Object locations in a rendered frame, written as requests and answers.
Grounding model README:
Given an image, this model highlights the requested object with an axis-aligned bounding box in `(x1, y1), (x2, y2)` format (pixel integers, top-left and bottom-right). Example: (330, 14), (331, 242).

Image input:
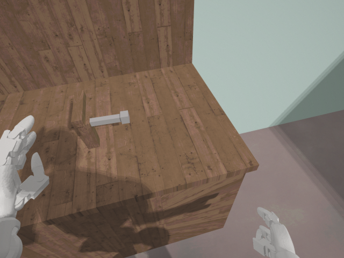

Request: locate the tap lever
(90, 110), (130, 126)

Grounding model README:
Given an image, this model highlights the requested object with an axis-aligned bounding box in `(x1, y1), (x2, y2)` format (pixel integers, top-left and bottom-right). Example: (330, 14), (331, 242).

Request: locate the counter
(0, 0), (259, 258)

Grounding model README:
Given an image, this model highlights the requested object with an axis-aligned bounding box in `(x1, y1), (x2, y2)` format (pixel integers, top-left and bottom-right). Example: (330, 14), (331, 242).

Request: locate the left robot hand
(0, 115), (49, 218)

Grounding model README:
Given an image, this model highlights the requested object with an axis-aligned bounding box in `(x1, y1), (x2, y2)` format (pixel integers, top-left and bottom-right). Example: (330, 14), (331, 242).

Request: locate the robot left forearm
(0, 217), (23, 258)

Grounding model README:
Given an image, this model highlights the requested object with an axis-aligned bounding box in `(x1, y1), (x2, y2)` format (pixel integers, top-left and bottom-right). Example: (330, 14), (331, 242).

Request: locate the right robot hand
(253, 207), (296, 258)

